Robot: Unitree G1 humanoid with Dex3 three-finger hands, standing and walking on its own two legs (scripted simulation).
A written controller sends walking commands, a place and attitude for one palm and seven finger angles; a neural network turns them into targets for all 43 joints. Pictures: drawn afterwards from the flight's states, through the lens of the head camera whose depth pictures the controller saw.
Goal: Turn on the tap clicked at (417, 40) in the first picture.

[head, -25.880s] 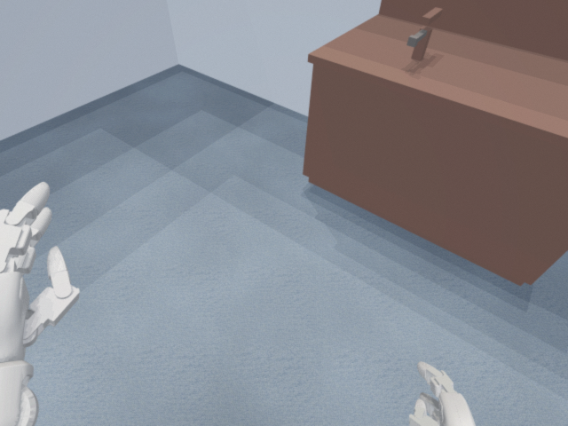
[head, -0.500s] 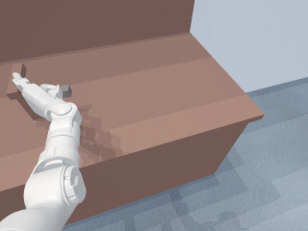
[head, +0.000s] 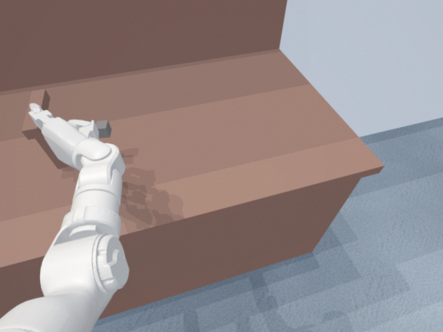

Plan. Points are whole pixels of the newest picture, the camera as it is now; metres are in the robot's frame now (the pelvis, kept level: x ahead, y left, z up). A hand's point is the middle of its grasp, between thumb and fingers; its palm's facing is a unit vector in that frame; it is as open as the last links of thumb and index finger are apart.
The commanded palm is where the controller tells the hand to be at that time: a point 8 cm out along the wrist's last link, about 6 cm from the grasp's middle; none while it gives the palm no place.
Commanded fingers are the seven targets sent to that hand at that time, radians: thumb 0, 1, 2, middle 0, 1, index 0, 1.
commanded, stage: draw the hand back beside the body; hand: left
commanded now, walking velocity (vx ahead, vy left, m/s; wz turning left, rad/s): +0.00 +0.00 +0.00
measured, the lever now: (103, 129) +0.54 +0.27 +0.06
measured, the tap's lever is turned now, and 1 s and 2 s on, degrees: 80 80 80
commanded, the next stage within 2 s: step back with the hand held close in 1.52 s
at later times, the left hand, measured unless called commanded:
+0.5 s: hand (56, 177) +0.33 +0.25 +0.15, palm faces +0.39 -0.88 -0.25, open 7.7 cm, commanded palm +0.30 +0.27 +0.16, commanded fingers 0.00 0.90 0.90 -0.17 -0.22 -0.17 -0.22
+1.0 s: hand (32, 217) +0.25 +0.24 +0.17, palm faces +0.35 -0.89 -0.28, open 7.5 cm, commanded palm +0.21 +0.28 +0.18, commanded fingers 0.00 0.90 0.90 -0.20 -0.30 -0.20 -0.30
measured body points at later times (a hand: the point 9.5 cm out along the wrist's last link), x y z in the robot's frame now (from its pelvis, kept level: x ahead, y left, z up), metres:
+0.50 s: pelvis +0.00 +0.00 +0.02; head -0.02 -0.02 +0.47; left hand +0.30 +0.30 +0.17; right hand +0.11 -0.26 -0.10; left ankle -0.01 +0.13 -0.72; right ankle -0.01 -0.10 -0.72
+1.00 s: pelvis +0.00 +0.01 +0.02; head -0.02 -0.01 +0.47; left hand +0.22 +0.29 +0.19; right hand +0.17 -0.21 -0.07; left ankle -0.01 +0.13 -0.72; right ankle -0.01 -0.10 -0.72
